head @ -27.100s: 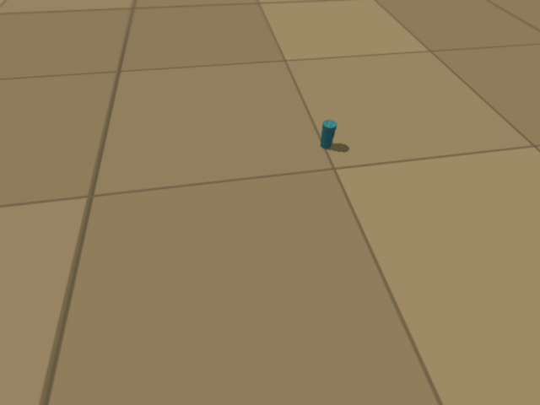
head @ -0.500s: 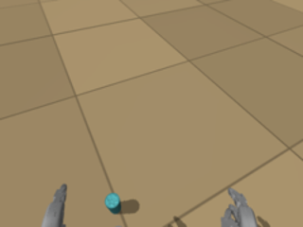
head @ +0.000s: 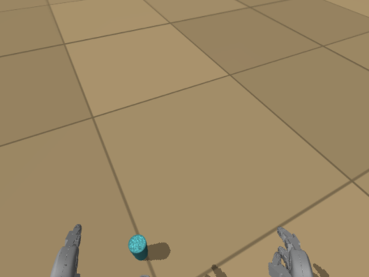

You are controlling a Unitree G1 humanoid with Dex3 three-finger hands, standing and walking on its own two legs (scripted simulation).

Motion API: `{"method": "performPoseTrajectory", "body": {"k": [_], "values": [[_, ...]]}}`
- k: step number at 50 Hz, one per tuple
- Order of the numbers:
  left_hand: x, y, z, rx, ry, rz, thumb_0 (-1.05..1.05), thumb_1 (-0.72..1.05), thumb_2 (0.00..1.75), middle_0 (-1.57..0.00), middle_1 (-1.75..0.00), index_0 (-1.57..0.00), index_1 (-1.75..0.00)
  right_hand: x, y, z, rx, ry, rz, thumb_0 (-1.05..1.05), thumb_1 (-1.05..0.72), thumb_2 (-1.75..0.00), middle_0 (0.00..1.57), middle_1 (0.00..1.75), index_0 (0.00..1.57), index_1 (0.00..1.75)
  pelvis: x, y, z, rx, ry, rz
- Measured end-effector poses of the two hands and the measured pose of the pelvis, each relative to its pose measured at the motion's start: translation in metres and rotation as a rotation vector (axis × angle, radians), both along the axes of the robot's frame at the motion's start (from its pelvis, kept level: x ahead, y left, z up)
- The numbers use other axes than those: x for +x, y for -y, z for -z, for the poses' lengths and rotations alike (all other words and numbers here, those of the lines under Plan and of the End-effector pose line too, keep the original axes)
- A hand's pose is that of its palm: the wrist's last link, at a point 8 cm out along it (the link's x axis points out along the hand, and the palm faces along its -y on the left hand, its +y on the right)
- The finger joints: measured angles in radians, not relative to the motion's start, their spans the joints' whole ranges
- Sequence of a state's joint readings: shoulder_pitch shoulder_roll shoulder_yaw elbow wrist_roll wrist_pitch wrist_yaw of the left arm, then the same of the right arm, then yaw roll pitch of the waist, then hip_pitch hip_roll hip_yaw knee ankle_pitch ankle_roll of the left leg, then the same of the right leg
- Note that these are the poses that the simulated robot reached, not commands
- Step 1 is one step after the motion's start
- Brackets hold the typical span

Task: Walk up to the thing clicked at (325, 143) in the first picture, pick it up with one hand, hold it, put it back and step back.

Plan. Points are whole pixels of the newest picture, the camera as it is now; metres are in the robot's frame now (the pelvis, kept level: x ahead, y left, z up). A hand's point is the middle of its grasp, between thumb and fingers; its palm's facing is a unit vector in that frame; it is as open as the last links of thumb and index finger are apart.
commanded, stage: home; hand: left
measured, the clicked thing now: (139, 248) +0.36 +0.19 -0.65
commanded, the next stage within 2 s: stand in 0.60 s
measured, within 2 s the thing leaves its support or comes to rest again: neither
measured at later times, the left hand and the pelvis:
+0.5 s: hand (96, 264) +0.17 +0.18 -0.06, palm faces +0.10 -0.95 -0.28, open 17.7 cm; pelvis +0.01 +0.00 +0.00, yaw +0 degrees
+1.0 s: hand (96, 263) +0.18 +0.18 -0.05, palm faces +0.11 -0.95 -0.28, open 13.5 cm; pelvis +0.01 +0.00 +0.00, yaw +0 degrees
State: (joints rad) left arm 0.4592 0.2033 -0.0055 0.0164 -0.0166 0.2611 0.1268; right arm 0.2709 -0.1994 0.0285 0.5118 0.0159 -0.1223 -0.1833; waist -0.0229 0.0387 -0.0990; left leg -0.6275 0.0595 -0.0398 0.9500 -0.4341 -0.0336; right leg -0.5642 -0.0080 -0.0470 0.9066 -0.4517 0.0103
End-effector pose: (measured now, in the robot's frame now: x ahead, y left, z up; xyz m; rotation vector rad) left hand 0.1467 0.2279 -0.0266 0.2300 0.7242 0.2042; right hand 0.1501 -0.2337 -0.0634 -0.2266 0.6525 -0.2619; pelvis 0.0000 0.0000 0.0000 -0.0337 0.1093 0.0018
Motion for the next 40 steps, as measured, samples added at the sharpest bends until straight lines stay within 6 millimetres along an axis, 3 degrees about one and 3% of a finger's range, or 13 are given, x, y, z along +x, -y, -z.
{"method": "performPoseTrajectory", "body": {"k": [40], "values": [[0.009,-0.003,0.0,-0.002,0.001,-0.002,-0.01,-0.55,0.06,-0.08,-0.09,-0.09,-0.08,0.006,-0.002,0.001,-0.007,-0.008,0.0,0.02,-0.9,-0.9,0.21,0.3,0.21,0.3,0.008,-0.003,0.0,-0.002,-0.006,0.003]]}}
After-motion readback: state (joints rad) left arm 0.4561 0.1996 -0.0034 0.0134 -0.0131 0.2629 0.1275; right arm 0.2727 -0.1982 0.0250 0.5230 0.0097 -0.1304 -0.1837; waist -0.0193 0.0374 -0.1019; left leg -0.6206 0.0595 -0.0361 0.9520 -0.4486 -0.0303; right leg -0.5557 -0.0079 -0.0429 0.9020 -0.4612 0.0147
